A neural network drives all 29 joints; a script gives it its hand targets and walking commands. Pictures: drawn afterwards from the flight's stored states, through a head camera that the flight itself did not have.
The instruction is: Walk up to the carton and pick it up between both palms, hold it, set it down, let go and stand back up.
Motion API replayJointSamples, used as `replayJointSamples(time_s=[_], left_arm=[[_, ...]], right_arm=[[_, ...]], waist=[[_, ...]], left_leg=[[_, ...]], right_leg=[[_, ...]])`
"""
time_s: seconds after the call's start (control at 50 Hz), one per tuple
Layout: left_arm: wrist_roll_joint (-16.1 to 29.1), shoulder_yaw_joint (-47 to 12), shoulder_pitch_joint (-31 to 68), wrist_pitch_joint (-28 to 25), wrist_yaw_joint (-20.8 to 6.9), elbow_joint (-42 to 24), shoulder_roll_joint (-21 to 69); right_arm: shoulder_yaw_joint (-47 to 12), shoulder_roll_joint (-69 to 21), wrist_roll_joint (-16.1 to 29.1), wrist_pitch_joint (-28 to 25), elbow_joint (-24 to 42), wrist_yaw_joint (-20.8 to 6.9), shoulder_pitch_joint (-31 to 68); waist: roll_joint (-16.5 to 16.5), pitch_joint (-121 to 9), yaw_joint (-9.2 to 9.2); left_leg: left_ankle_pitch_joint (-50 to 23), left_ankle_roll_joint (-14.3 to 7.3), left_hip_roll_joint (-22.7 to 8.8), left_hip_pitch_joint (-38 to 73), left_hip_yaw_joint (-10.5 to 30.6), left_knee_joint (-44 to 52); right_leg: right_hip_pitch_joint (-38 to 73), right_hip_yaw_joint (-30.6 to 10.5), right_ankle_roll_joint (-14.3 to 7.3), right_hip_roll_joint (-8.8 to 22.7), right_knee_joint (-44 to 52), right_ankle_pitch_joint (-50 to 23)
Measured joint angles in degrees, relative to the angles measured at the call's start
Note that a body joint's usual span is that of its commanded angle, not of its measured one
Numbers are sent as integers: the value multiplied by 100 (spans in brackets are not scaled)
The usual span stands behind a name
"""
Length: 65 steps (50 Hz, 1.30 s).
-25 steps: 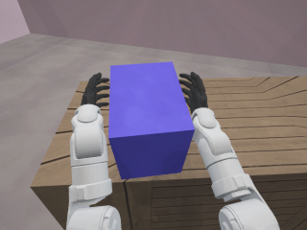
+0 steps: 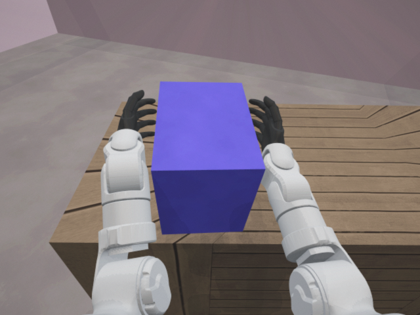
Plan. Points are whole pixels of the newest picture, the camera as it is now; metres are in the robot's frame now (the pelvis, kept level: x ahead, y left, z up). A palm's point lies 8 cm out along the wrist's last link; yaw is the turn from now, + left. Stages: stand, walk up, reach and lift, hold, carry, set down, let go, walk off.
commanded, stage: hold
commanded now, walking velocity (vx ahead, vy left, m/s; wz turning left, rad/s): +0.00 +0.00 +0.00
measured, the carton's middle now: (202, 158) +0.38 +0.02 +0.14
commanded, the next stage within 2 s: none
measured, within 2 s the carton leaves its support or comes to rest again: neither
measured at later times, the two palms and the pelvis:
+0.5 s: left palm (129, 140) +0.36 +0.15 +0.21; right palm (274, 141) +0.35 -0.11 +0.20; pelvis +0.01 +0.01 +0.00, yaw +0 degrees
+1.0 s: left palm (132, 137) +0.37 +0.14 +0.20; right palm (272, 143) +0.36 -0.11 +0.18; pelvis +0.00 +0.00 +0.00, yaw +0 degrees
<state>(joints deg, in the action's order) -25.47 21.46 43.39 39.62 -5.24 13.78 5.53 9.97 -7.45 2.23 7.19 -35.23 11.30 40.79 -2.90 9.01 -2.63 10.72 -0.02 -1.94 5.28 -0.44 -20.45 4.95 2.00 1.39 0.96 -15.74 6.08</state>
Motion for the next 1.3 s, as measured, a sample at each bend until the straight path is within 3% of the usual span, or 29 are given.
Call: replayJointSamples(time_s=[0.14,0.3,0.4,0.56,0.68,0.9,1.16,1.3], left_arm=[[-1,-68,-79,-58,19,-52,2],[-2,-535,-766,68,71,-1132,2],[-1,-693,-1121,375,56,-1535,1],[-1,-705,-1000,579,30,-1543,1],[-1,-478,-350,519,32,-873,2],[-22,-109,-140,246,0,-145,3],[-22,-136,-135,-3,5,-183,4],[-23,-503,-688,68,30,-1158,5]], right_arm=[[-283,167,35,72,101,72,-7],[-995,427,549,150,858,235,-337],[-1244,456,621,370,1146,297,-627],[-968,292,618,394,1140,198,-678],[-359,92,340,243,697,39,-383],[-108,54,111,271,115,0,-55],[-332,181,119,98,221,98,-45],[-999,442,514,135,896,263,-285]], waist=[[-10,-1,-43],[-10,-168,-222],[-10,-239,-343],[-18,-124,-349],[-18,-77,-251],[-18,25,-80],[-19,6,-70],[-19,-157,-187]], left_leg=[[111,0,7,-37,0,4],[166,0,10,-80,0,3],[184,0,11,29,1,3],[23,0,22,38,2,3],[-32,0,14,38,2,3],[-65,0,0,42,1,5],[114,0,1,-27,0,6],[142,0,6,-84,0,5]], right_leg=[[0,6,-12,6,82,37],[56,8,-2,6,289,-15],[208,9,25,6,386,-70],[204,9,27,17,353,-204],[94,14,26,17,102,-31],[60,38,4,18,6,-91],[17,44,-10,18,57,70],[60,45,-8,18,269,-10]])
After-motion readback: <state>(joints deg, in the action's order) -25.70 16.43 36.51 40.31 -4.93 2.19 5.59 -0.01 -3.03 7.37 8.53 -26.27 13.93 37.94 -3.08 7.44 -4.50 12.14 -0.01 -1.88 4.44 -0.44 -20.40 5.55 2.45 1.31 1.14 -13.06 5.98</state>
